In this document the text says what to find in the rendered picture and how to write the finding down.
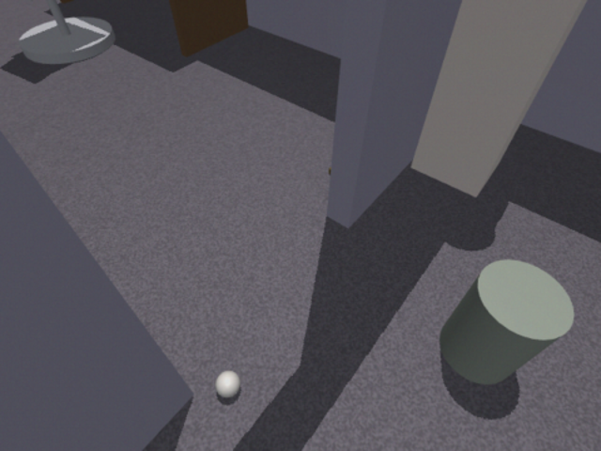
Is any office chair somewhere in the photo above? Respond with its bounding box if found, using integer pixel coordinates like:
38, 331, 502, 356
19, 0, 116, 64

